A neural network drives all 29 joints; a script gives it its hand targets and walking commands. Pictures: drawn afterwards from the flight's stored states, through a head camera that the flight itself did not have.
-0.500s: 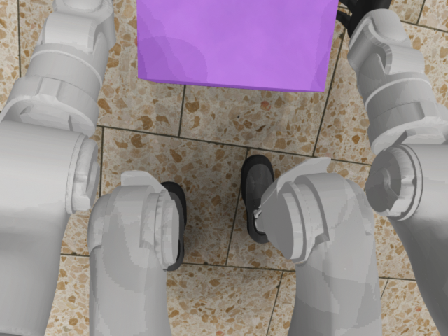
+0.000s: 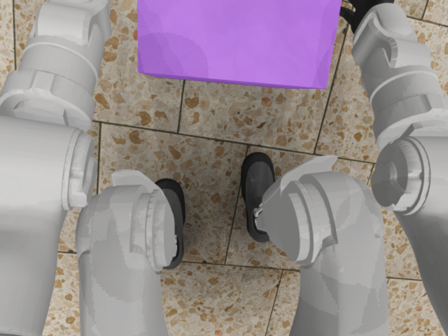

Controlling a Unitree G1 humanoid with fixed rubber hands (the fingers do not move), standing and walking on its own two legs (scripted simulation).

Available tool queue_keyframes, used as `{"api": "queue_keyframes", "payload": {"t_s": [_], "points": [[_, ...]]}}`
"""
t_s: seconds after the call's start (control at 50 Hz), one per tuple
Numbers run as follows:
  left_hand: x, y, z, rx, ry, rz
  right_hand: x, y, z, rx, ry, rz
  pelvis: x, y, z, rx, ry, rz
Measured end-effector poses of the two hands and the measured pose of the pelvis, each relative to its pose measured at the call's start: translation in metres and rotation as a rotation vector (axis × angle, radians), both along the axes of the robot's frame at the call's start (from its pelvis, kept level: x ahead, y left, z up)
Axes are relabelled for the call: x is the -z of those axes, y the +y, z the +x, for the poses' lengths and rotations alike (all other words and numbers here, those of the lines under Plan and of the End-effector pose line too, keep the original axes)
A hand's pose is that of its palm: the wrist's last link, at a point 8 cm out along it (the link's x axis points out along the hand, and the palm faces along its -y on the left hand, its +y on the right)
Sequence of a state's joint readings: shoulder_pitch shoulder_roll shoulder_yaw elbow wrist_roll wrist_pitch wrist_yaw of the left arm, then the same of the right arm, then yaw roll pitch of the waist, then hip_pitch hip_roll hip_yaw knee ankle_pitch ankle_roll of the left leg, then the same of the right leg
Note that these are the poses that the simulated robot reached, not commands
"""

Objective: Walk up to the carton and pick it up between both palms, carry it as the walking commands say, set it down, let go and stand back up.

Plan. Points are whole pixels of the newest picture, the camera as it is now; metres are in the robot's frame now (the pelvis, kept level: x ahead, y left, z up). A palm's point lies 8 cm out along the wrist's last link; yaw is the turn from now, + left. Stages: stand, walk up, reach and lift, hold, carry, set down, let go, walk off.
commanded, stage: set down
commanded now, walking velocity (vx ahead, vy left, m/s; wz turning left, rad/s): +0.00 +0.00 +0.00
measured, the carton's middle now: out of the picture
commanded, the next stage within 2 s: none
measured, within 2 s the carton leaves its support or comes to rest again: neither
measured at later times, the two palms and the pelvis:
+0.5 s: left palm out of the picture +0.58 +0.12 -0.19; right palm (380, 9) +0.51 -0.25 -0.18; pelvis +0.01 -0.01 +0.00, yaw +0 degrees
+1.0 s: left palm out of the picture +0.59 +0.15 -0.14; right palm out of the picture +0.51 -0.25 -0.14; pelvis +0.00 -0.01 +0.01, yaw +0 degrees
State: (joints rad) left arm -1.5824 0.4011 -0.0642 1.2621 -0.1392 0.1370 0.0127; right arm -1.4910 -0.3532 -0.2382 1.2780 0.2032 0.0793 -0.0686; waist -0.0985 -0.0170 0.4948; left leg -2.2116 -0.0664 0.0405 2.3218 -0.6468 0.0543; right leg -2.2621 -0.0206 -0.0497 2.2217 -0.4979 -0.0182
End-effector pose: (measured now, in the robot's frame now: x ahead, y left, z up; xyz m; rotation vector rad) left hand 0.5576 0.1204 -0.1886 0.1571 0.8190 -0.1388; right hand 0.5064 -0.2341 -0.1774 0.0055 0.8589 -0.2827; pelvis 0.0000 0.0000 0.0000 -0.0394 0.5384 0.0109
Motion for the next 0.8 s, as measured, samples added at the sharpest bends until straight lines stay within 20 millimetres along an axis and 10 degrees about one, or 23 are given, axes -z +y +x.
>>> {"api": "queue_keyframes", "payload": {"t_s": [0.8], "points": [[0.0, 0.023, 0.02, -0.061, -0.106, 0.007, -0.002, -0.039, 0.002, 0.045, -0.068, -0.069, 0.003, -0.01, 0.005, 0.004, 0.05, 0.006]]}}
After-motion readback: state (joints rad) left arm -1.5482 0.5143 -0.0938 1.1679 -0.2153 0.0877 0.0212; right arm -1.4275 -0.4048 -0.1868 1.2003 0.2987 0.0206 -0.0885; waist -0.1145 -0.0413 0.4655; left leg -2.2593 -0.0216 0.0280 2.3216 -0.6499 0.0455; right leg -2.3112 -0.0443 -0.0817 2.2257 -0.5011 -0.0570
